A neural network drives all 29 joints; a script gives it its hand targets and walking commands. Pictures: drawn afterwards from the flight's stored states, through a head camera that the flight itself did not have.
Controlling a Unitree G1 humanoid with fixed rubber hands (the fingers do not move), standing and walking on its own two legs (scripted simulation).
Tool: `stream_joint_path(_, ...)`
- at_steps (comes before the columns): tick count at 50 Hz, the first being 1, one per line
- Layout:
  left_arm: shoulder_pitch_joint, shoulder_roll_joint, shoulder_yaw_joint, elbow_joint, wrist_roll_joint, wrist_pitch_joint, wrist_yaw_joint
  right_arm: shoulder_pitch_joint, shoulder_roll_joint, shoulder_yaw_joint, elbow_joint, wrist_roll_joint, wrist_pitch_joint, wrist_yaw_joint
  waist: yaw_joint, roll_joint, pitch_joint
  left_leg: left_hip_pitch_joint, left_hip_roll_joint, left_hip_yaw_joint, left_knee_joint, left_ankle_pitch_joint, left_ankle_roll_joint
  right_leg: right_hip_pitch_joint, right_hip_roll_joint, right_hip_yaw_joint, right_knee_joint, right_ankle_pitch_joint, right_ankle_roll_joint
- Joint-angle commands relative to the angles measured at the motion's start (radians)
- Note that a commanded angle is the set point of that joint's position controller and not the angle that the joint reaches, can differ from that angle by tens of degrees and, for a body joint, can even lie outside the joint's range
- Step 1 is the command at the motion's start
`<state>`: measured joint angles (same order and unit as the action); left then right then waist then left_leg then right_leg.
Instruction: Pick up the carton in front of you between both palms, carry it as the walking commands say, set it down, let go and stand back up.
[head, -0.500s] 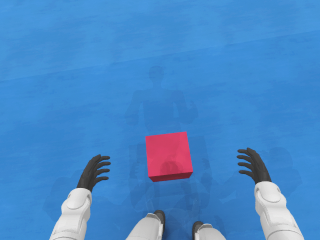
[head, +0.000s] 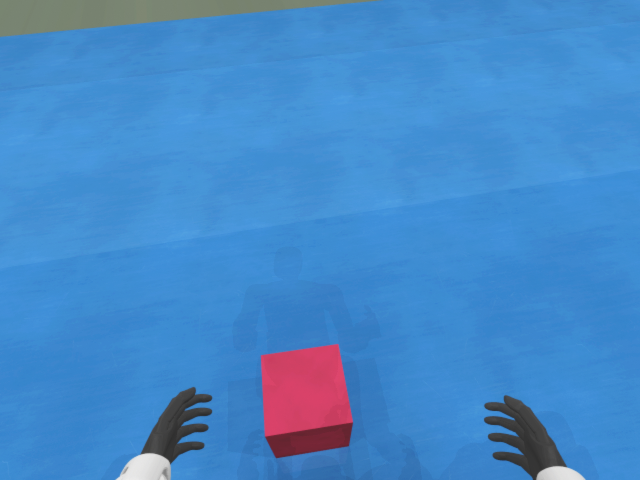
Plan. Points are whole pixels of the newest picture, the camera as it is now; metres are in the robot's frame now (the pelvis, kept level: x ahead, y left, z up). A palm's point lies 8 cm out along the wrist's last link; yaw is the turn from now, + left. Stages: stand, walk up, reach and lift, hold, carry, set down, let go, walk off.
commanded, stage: let go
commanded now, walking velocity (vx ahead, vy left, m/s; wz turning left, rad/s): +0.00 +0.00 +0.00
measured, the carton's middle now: (306, 402) +0.40 +0.09 -0.65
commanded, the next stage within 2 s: stand in 0.22 s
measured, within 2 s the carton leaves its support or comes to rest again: neither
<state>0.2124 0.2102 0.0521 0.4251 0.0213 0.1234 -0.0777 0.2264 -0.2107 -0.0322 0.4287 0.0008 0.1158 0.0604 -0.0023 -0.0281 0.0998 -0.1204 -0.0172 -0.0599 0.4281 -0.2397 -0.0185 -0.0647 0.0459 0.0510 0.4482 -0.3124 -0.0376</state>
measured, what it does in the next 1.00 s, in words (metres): stands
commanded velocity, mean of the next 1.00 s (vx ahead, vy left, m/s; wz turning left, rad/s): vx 0.00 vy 0.00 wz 0.00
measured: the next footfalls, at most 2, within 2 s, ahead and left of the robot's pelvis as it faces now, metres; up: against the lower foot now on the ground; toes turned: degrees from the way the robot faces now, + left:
none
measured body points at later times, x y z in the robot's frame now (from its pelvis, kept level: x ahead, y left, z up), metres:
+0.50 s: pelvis +0.01 +0.03 +0.00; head +0.02 +0.05 +0.44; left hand +0.15 +0.32 -0.10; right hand +0.15 -0.27 -0.08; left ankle +0.00 +0.13 -0.74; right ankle -0.04 -0.10 -0.74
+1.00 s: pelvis +0.01 +0.04 +0.00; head +0.01 +0.05 +0.45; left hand +0.14 +0.33 -0.11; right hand +0.12 -0.27 -0.10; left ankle +0.00 +0.14 -0.74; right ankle -0.04 -0.10 -0.74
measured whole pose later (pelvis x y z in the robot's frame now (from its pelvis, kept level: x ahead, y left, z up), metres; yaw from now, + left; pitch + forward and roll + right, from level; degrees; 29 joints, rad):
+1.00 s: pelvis +0.01 +0.04 +0.00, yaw -1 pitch -1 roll +0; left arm 0.18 0.36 0.02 0.82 0.03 0.00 0.03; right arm 0.14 -0.34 -0.03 0.89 -0.03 -0.01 -0.02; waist -0.01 -0.03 0.01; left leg -0.16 -0.04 -0.02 0.44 -0.25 0.03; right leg -0.10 0.01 0.08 0.42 -0.30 0.01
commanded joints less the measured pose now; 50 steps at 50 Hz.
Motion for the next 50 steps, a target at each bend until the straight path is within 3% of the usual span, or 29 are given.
stream_joint_path(1, -0.014, 0.11, 0.039, -0.092, 0.005, -0.004, 0.004, -0.055, -0.073, -0.023, -0.102, -0.005, -0.003, 0.0, 0.014, 0.008, -0.051, 0.121, -0.046, 0.066, -0.006, 0.196, 0.009, -0.111, -0.042, -0.003, -0.106, 0.276, 0.062)
stream_joint_path(4, -0.015, 0.106, 0.035, -0.095, 0.001, -0.004, 0.005, -0.048, -0.075, -0.029, -0.099, -0.013, 0.0, -0.003, 0.006, 0.0, -0.063, 0.127, -0.044, 0.061, -0.006, 0.227, 0.011, -0.096, -0.034, -0.007, -0.093, 0.315, 0.064)
stream_joint_path(5, -0.053, 0.14, 0.04, -0.148, 0.019, 0.048, 0.031, 0.01, -0.08, -0.028, -0.035, 0.002, -0.031, -0.025, 0.001, 0.02, -0.121, 0.084, -0.069, 0.066, 0.027, 0.207, 0.0, -0.042, -0.04, -0.002, -0.062, 0.411, 0.06)
stream_joint_path(6, -0.032, 0.132, 0.022, -0.127, 0.008, 0.059, 0.041, -0.002, -0.079, -0.027, -0.052, 0.004, -0.037, -0.035, -0.01, -0.012, -0.121, 0.071, -0.068, 0.059, 0.027, 0.202, 0.007, -0.044, -0.036, 0.005, -0.044, 0.448, 0.067)
stream_joint_path(11, -0.02, 0.112, 0.004, -0.132, -0.008, 0.076, 0.062, -0.041, -0.089, -0.016, -0.056, 0.011, -0.041, -0.038, 0.004, -0.003, -0.11, 0.046, -0.059, 0.046, 0.029, 0.24, 0.01, -0.075, -0.028, -0.008, -0.035, 0.393, 0.057)
stream_joint_path(12, -0.059, 0.229, 0.037, -0.006, -0.001, 0.006, 0.096, -0.049, -0.196, -0.039, 0.093, -0.053, -0.059, -0.067, 0.028, -0.107, -0.069, -0.074, 0.045, 0.005, 0.043, 0.208, -0.007, -0.151, -0.065, 0.002, -0.028, 0.199, 0.07)
stream_joint_path(15, -0.051, 0.2, 0.028, 0.031, 0.02, -0.062, 0.098, -0.055, -0.216, -0.048, 0.134, -0.058, -0.091, -0.08, 0.005, 0.004, -0.079, -0.106, 0.062, -0.037, 0.002, 0.039, 0.011, -0.167, -0.074, 0.051, -0.038, 0.025, 0.046)
stream_joint_path(18, -0.047, 0.206, 0.033, 0.084, 0.017, -0.091, 0.089, -0.093, -0.217, -0.047, 0.175, -0.048, -0.113, -0.078, 0.013, 0.045, -0.118, -0.116, 0.071, -0.053, -0.013, 0.052, 0.027, -0.126, -0.077, 0.047, -0.016, 0.096, 0.041)
stream_joint_path(23, -0.045, 0.234, 0.033, 0.147, 0.017, -0.115, 0.094, -0.091, -0.231, -0.048, 0.235, -0.044, -0.126, -0.079, 0.004, 0.059, -0.161, -0.051, 0.083, -0.055, 0.014, 0.232, 0.033, -0.11, -0.086, 0.057, -0.011, 0.203, 0.04)
stream_joint_path(31, -0.033, 0.262, 0.02, 0.224, 0.013, -0.126, 0.103, -0.096, -0.271, -0.047, 0.298, -0.039, -0.129, -0.087, -0.001, 0.053, -0.16, -0.01, 0.098, -0.068, 0.007, 0.321, 0.037, -0.095, -0.095, 0.063, -0.016, 0.266, 0.04)
stream_joint_path(50, -0.054, 0.294, -0.001, 0.346, 0.006, -0.136, 0.108, -0.124, -0.294, -0.029, 0.421, -0.028, -0.133, -0.083, -0.002, 0.025, -0.126, 0.011, 0.101, -0.066, -0.048, 0.265, 0.039, -0.071, -0.121, 0.085, -0.079, 0.269, 0.033)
